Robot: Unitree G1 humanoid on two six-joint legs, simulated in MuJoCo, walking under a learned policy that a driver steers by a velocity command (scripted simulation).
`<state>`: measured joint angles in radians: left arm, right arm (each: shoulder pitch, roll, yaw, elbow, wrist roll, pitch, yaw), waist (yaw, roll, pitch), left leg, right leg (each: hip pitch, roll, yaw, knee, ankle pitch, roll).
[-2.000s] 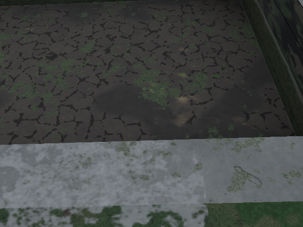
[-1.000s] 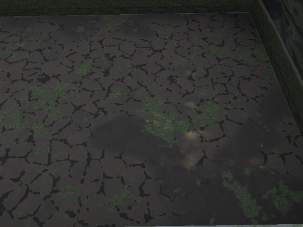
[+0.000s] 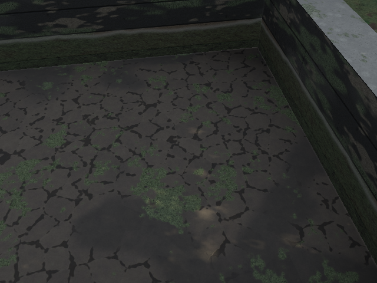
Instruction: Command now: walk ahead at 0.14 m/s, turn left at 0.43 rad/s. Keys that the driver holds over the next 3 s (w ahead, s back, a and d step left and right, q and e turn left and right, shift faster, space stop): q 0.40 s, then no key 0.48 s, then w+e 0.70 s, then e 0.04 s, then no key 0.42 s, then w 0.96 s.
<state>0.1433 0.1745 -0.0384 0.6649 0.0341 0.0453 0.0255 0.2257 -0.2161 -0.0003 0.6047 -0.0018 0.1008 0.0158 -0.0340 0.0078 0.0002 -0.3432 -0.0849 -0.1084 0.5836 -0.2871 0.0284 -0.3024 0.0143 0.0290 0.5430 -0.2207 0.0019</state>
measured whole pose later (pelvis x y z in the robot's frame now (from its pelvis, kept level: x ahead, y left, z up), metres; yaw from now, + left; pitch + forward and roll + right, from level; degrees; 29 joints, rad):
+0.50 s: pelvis -0.03 -0.04 +0.00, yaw +17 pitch +0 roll +0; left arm 0.22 0.24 -0.01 0.62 0.02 0.04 0.01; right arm 0.12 -0.34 -0.08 0.62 0.01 0.11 0.00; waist 0.01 0.05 0.03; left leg -0.62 -0.14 -0.17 1.15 -0.44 -0.06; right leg -0.30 0.03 -0.05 0.50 -0.20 -0.06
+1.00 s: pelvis -0.04 -0.01 +0.00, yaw +19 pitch +0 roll +1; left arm 0.26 0.19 0.00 0.68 0.00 0.04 -0.04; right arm 0.19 -0.19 0.02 0.71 -0.01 0.07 -0.02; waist 0.01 0.00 -0.04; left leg -0.21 -0.06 -0.04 0.49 -0.29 0.03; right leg -0.33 0.00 0.02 0.53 -0.25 -0.02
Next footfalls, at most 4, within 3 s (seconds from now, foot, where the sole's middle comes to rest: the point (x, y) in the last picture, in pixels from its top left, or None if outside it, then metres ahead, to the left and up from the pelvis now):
0.76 left None -0.06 0.10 -0.77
1.76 left None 0.05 0.10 -0.77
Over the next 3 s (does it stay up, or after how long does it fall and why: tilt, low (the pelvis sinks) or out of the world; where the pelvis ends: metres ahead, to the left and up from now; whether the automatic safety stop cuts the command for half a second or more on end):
stays up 0.04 0.00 -0.01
